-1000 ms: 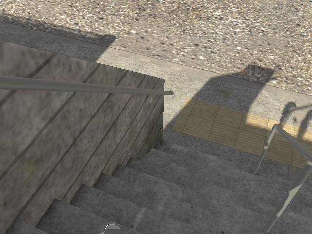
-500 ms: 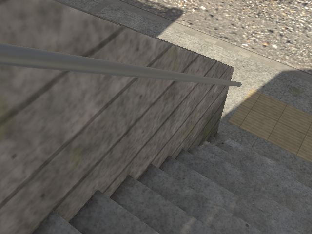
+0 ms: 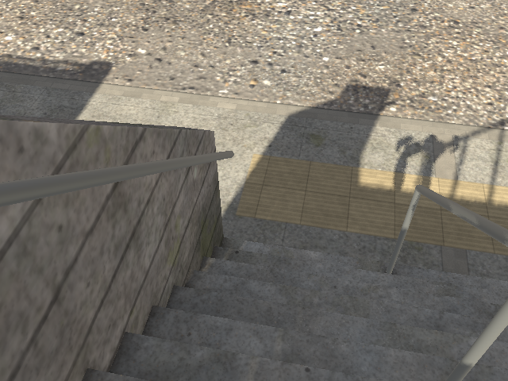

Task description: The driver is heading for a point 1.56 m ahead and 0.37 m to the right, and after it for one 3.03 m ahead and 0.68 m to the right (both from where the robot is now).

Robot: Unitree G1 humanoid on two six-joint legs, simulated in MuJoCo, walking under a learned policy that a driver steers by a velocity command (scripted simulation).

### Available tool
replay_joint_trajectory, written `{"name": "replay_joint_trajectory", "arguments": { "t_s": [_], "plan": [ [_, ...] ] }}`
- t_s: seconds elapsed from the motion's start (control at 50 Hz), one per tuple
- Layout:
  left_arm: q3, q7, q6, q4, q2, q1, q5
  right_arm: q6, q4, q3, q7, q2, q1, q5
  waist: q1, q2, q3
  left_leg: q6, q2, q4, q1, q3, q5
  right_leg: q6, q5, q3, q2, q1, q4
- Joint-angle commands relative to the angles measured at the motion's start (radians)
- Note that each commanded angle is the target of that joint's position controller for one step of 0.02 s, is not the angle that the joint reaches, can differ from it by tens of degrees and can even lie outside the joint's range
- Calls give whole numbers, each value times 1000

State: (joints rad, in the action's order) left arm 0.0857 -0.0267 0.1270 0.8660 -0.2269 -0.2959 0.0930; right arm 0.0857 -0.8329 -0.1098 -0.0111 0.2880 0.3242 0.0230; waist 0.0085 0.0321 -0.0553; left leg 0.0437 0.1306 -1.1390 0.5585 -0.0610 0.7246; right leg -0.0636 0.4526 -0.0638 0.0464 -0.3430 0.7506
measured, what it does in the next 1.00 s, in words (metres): steps on the spot, turning right: left foot, then right foot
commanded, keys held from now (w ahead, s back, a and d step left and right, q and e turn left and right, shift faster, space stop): e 0.56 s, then no key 0.44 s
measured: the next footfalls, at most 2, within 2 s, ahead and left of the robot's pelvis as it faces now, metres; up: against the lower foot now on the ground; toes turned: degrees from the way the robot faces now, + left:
left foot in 0.36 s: +0.04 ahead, +0.11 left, +0.00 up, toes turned -21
right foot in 0.82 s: -0.02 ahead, -0.13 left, +0.00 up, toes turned -30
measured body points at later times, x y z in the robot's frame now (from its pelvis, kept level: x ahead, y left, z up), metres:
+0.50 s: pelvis -0.01 +0.03 +0.00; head +0.00 +0.03 +0.45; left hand +0.18 +0.25 -0.11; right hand -0.02 -0.24 -0.12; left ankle +0.00 +0.13 -0.71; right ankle -0.04 -0.10 -0.62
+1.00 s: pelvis -0.05 +0.00 +0.00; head -0.05 +0.00 +0.45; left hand +0.09 +0.19 -0.13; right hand -0.06 -0.25 -0.12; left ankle +0.00 +0.13 -0.71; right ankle -0.06 -0.11 -0.71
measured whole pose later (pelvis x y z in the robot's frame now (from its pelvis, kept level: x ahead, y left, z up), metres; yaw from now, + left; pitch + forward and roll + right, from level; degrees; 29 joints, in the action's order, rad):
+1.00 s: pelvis -0.05 +0.00 +0.00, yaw -26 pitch +2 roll +0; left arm 0.00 0.13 0.06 0.87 -0.21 -0.34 -0.02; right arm 0.10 -0.85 0.00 0.06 0.21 0.24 0.00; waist 0.00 0.00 -0.03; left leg 0.04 0.07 -0.75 0.38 -0.06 0.41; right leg -0.02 0.32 -0.08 -0.03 -0.46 0.74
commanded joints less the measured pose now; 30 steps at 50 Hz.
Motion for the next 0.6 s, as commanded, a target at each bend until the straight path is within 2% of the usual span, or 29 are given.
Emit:
{"name": "replay_joint_trajectory", "arguments": {
  "t_s": [0.02,0.04,0.06,0.08,0.1,0.12,0.14,0.16,0.18,0.22,0.24,0.26,0.28,0.3,0.32,0.34,0.36,0.38,0.4,0.42,0.44,0.46,0.48,0.5,0.52,0.54,0.56,0.58,0.6],
  "plan": [
    [68,79,-16,-32,-223,-132,-54,34,179,0,-10,118,-221,-11,-73,-134,1,11,-43,-25,589,100,-192,-216,-1272,410,-366,449,-147],
    [65,89,-34,-80,-221,-26,-60,27,133,-4,-20,127,-104,2,6,-152,-12,10,-61,-66,382,72,-337,-162,-1201,321,-313,185,-149],
    [45,103,-39,-73,-201,0,-2,9,53,18,14,70,65,21,63,-129,-9,-1,-106,-261,192,62,-527,-99,-1117,252,-240,-48,-125],
    [28,107,-38,-104,-175,41,8,-4,48,28,43,55,104,19,81,-100,2,-4,-124,-317,126,49,-583,-79,-984,237,-209,-193,-141],
    [17,99,-32,-113,-178,66,1,-14,57,37,65,50,105,17,85,-84,8,-6,-129,-338,86,35,-605,-89,-880,216,-194,-273,-149],
    [9,89,-27,-97,-185,46,-7,-15,76,42,80,56,95,11,81,-103,15,-8,-130,-354,64,23,-601,-103,-805,215,-183,-314,-153],
    [-1,82,-22,-75,-181,21,-9,-13,98,41,87,78,53,13,61,-124,23,-5,-135,-370,54,24,-577,-124,-754,228,-187,-325,-135],
    [-5,74,-14,-41,-178,-54,1,-7,114,46,80,77,33,20,33,-141,44,9,-128,-387,78,34,-533,-154,-711,281,-215,-301,-125],
    [-9,71,-11,-24,-176,-75,2,-6,132,58,73,68,8,32,14,-148,35,18,-122,-376,125,52,-499,-173,-684,332,-227,-241,-99],
    [-13,69,-11,-34,-196,-56,-1,-12,166,75,53,62,-34,42,-10,-151,-7,42,-120,-331,193,73,-432,-188,-724,433,-245,-117,-31],
    [-1,68,-10,-46,-223,-53,0,-18,192,75,45,73,-84,45,-37,-120,-30,57,-132,-221,262,84,-420,-195,-740,479,-244,4,18],
    [4,59,-8,-63,-215,-98,-71,-35,272,86,20,41,-286,18,-107,-135,5,89,-125,150,369,80,-182,-229,-696,540,-237,138,-55],
    [9,61,-11,-49,-239,-129,-72,-48,255,104,11,4,-299,4,-133,-185,-7,98,-157,180,325,63,-137,-250,-597,588,-222,155,-96],
    [4,76,-18,-73,-250,-40,-4,-46,155,109,20,3,-47,34,-44,-241,-55,76,-151,-39,112,74,-450,-238,-610,598,-236,-1,-30],
    [2,81,-22,-131,-243,36,-4,-37,131,87,17,38,56,44,9,-189,-54,75,-170,-35,-5,64,-442,-250,-691,631,-226,-120,11],
    [17,76,-34,-116,-261,-37,-72,-37,202,82,10,52,-111,-18,-33,-115,7,56,-214,353,69,17,-185,-295,-645,659,-204,-40,-125],
    [24,80,-46,-117,-286,-20,-76,-32,192,89,7,53,-97,-30,-27,-130,-16,21,-206,425,-52,26,-402,-285,-563,683,-187,-49,-128],
    [19,81,-56,-137,-250,-41,-68,-21,153,72,-6,113,-35,-20,-23,-44,-80,-71,-142,440,-249,133,-683,-215,-398,642,-130,-143,-47],
    [-17,71,-56,-178,-130,-91,-56,-17,108,45,-14,180,89,-2,-8,114,-205,-299,44,489,-577,367,-1007,-83,-57,478,-36,-374,121],
    [-28,50,-55,-232,-80,21,-62,-10,84,14,-4,214,279,63,142,189,-127,-548,241,617,-778,711,-1161,65,324,317,158,-746,429],
    [-29,26,-55,-254,-90,99,-65,-20,64,-1,5,233,313,103,175,7,-47,-592,327,626,-838,812,-1262,103,308,370,138,-959,566],
    [-29,9,-65,-236,-97,69,-70,-34,75,4,26,200,220,99,106,-26,-1,-554,310,630,-720,712,-1336,123,186,390,113,-979,671],
    [-24,-5,-83,-200,-136,8,-53,-45,101,20,37,117,99,62,45,-3,0,-500,273,647,-566,564,-1319,136,82,339,83,-926,714],
    [-28,-4,-96,-173,-150,-57,-19,-44,121,37,38,53,18,19,1,18,-21,-434,199,645,-435,409,-1224,146,-33,267,50,-825,791],
    [-50,16,-112,-164,-113,-140,12,-42,132,49,32,13,-12,0,-29,38,-35,-396,145,646,-299,319,-1095,160,-127,192,54,-769,945],
    [-67,45,-121,-166,-77,-164,12,-40,139,58,18,3,-52,19,-45,21,-26,-369,107,670,-179,242,-980,159,-204,149,47,-722,1036],
    [-79,68,-127,-166,-56,-173,3,-27,134,58,-4,20,-74,43,-43,2,-11,-347,84,699,-112,192,-833,157,-267,128,37,-707,1096],
    [-91,83,-137,-179,-44,-168,-22,-14,101,62,-25,33,-32,52,-19,-4,1,-342,94,726,-113,183,-719,158,-307,124,18,-734,1097],
    [-97,92,-142,-187,-43,-146,-38,8,77,62,-43,41,-2,55,2,-5,26,-309,82,740,-138,158,-585,155,-354,127,-17,-770,1035]
  ]
}}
